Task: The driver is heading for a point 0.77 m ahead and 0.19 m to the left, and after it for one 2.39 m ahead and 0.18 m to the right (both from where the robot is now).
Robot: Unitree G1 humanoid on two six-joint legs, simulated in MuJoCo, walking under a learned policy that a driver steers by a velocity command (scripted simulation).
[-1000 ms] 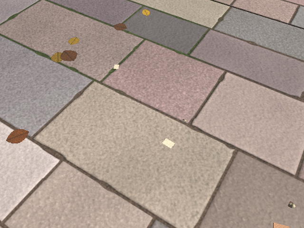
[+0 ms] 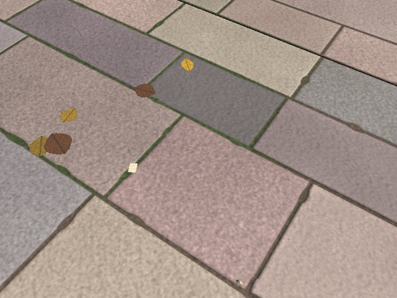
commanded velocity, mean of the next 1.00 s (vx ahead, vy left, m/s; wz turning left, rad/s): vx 0.50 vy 0.00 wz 0.57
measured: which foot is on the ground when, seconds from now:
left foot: down 0.00-0.44, up 0.46-0.94, down 0.96-1.00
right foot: up 0.00-0.40, down 0.42-0.96, up 0.98-1.00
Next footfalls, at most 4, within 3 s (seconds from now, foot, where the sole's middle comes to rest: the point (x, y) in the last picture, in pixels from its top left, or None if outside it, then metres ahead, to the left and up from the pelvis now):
0.42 right None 0.44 -0.09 -0.75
0.96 left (128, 252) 0.58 0.27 -0.75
1.46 right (141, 171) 0.91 0.27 -0.75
1.90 left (84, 193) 0.81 0.47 -0.75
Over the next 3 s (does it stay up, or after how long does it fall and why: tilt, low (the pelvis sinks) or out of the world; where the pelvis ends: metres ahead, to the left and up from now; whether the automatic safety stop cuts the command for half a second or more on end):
stays up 1.21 0.26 0.02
